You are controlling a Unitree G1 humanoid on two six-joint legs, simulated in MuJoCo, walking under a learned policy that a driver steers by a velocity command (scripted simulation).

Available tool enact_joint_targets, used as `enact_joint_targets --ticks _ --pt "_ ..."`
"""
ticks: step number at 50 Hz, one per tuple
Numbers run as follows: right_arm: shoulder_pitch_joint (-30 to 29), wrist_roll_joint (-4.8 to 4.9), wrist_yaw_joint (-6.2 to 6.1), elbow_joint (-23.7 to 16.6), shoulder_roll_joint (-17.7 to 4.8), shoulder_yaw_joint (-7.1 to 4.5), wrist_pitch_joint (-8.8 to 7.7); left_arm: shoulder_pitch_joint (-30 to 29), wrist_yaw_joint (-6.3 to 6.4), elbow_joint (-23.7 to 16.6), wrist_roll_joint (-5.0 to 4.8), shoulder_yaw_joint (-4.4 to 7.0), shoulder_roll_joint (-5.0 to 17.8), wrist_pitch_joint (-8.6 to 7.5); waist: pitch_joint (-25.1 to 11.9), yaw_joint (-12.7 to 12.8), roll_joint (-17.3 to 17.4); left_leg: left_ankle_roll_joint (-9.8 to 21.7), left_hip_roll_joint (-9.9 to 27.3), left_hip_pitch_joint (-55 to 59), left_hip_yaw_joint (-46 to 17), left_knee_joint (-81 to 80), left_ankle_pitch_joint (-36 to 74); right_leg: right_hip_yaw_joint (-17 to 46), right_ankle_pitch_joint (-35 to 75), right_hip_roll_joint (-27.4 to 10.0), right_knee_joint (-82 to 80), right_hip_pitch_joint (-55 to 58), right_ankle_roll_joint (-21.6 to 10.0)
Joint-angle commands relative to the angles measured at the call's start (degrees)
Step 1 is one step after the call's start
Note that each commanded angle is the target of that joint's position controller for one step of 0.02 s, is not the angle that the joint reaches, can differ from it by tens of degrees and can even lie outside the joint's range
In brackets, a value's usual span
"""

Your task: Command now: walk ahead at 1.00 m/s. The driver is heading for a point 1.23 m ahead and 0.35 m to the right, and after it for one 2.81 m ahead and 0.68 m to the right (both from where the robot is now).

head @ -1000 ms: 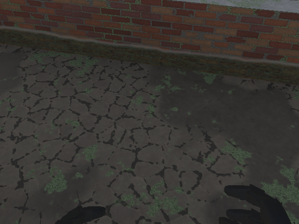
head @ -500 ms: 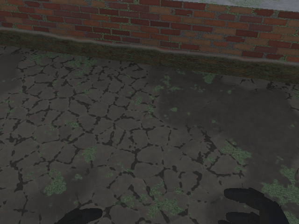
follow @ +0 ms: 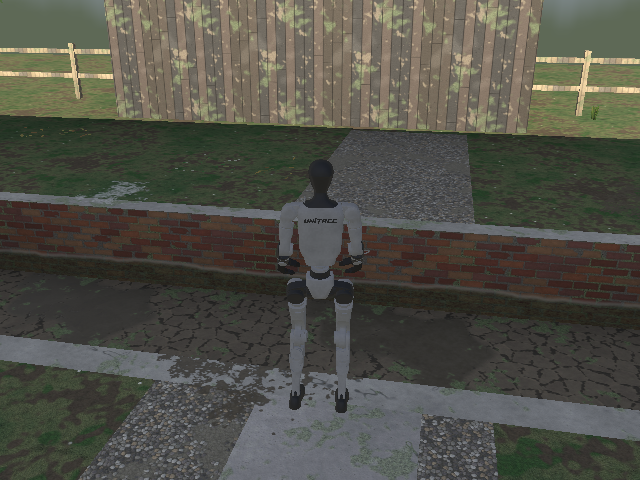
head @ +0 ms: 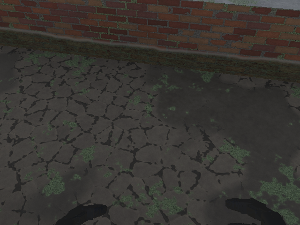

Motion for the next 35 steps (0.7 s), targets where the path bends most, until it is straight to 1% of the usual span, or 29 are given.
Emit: enact_joint_targets --ticks 1,14,15,16,19,20,21,22,24,25,26,27,28,29,32,33,34,35 --pt "-7.87 0.12 -0.02 -6.26 -3.26 -0.84 -1.37 -5.78 -0.1 -5.83 -0.12 1.13 3.65 -1.01 -6.05 0.38 -0.74 -0.47 1.79 -1.16 -0.14 -4.46 10.84 3.4 5.35 -2.45 -6.31 2.3 0.27" --pt "-8.23 0.09 0.08 -6.65 -3.25 -0.79 -1.49 -5.68 -0.11 -5.85 0.0 1.18 3.75 -1.18 -6.18 0.39 -0.27 -0.23 1.92 -0.81 -0.13 -4.23 11.24 3.32 6.32 -2.11 -5.75 2.13 0.36" --pt "-7.43 -0.52 0.08 -6.55 -3.52 -0.82 -1.19 -5.19 0.15 -5.89 0.46 0.8 3.42 -1.36 -5.56 -0.11 0.63 -0.51 1.98 -0.67 -0.21 -4.01 13.4 3.05 8.63 -2.02 -5.48 1.49 0.56" --pt "-7.04 -0.58 0.05 -6.45 -3.49 -0.86 -1.06 -4.98 0.27 -5.83 0.5 0.81 3.38 -1.46 -6.0 -0.13 0.45 -0.51 1.98 -0.4 -0.26 -3.93 13.87 2.89 9.41 -1.93 -5.23 1.79 0.64" --pt "-7.01 -0.48 0.05 -6.45 -3.44 -0.88 -0.95 -4.97 0.34 -5.88 0.46 0.81 3.42 -1.53 -6.79 -0.13 -0.12 -0.51 1.99 -0.16 -0.29 -3.88 14.11 2.63 10.13 -1.93 -4.96 2.39 0.75" --pt "-7.92 0.16 0.05 -6.54 -3.13 -0.85 -1.29 -5.36 0.11 -5.82 -0.03 1.21 3.74 -1.34 -7.67 0.46 -1.11 -0.23 1.93 -0.21 -0.23 -4.08 11.97 2.75 7.96 -2.01 -5.08 3.27 0.61" --pt "-7.53 -0.41 0.09 -6.57 -3.46 -0.87 -1.09 -5.09 0.25 -5.93 0.41 0.8 3.44 -1.38 -6.55 -0.05 -0.04 -0.5 1.98 -0.39 -0.21 -3.98 13.73 2.71 9.55 -2.06 -5.11 2.33 0.71" --pt "-7.23 -0.49 0.07 -6.46 -3.44 -0.91 -1.01 -4.9 0.32 -5.86 0.43 0.83 3.38 -1.41 -6.75 -0.04 -0.06 -0.52 1.96 -0.21 -0.23 -3.94 14.03 2.67 9.95 -2.01 -5.02 2.45 0.73" --pt "-6.98 -0.49 0.05 -6.38 -3.41 -0.89 -0.94 -4.87 0.36 -5.85 0.42 0.81 3.38 -1.45 -6.82 -0.11 -0.24 -0.57 1.98 -0.26 -0.22 -3.94 14.15 2.57 10.19 -1.99 -4.91 2.56 0.76" --pt "-7.74 0.15 0.04 -6.44 -3.09 -0.85 -1.27 -5.29 0.13 -5.8 -0.04 1.18 3.64 -1.3 -7.69 0.43 -1.28 -0.28 1.93 -0.32 -0.16 -4.1 11.91 2.66 8.0 -2.05 -5.05 3.4 0.61" --pt "-7.29 -0.42 0.08 -6.45 -3.45 -0.87 -1.07 -5.04 0.27 -5.9 0.4 0.78 3.34 -1.36 -6.61 -0.09 -0.19 -0.54 1.96 -0.48 -0.15 -4.02 13.7 2.66 9.59 -2.08 -5.08 2.48 0.69" --pt "-6.96 -0.51 0.05 -6.33 -3.44 -0.92 -0.99 -4.86 0.33 -5.83 0.42 0.8 3.26 -1.4 -6.78 -0.08 -0.18 -0.56 1.94 -0.31 -0.17 -3.99 13.98 2.63 9.94 -2.03 -5.01 2.57 0.71" --pt "-7.63 0.12 0.04 -6.37 -3.11 -0.85 -1.29 -5.24 0.12 -5.74 -0.03 1.16 3.57 -1.26 -7.54 0.43 -1.19 -0.29 1.92 -0.41 -0.1 -4.13 11.87 2.71 7.84 -2.07 -5.1 3.36 0.58" --pt "-7.13 -0.45 0.07 -6.38 -3.45 -0.86 -1.07 -5.01 0.27 -5.86 0.39 0.76 3.29 -1.34 -6.36 -0.12 -0.1 -0.57 1.96 -0.61 -0.11 -4.04 13.71 2.68 9.48 -2.07 -5.12 2.34 0.68" --pt "-6.55 -0.51 0.02 -6.21 -3.4 -0.88 -0.92 -4.87 0.37 -5.81 0.41 0.75 3.21 -1.44 -6.69 -0.19 -0.3 -0.61 1.96 -0.44 -0.15 -4.0 14.05 2.58 10.04 -1.98 -4.95 2.56 0.73" --pt "-7.33 0.13 0.02 -6.29 -3.07 -0.83 -1.24 -5.3 0.14 -5.77 -0.04 1.12 3.48 -1.29 -7.52 0.35 -1.31 -0.32 1.92 -0.49 -0.07 -4.15 11.76 2.69 7.78 -2.05 -5.1 3.33 0.59" --pt "-7.73 0.2 0.06 -6.41 -3.13 -0.81 -1.38 -5.48 0.03 -5.83 -0.06 1.1 3.52 -1.18 -7.14 0.4 -1.17 -0.31 1.93 -0.74 -0.01 -4.23 11.43 2.89 7.09 -2.15 -5.33 3.08 0.51" --pt "-7.06 -0.45 0.07 -6.36 -3.45 -0.86 -1.11 -5.08 0.24 -5.88 0.4 0.72 3.18 -1.29 -6.13 -0.12 0.02 -0.58 1.95 -0.74 -0.04 -4.1 13.44 2.83 8.99 -2.11 -5.29 2.15 0.62"
Keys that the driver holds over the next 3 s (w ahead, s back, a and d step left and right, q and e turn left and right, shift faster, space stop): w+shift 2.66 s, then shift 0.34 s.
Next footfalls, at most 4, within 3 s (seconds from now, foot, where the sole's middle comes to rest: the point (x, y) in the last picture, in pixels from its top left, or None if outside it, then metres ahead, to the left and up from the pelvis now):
none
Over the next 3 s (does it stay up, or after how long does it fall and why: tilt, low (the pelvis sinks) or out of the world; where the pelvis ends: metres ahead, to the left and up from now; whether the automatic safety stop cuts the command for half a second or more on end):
stays up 0.02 0.00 0.01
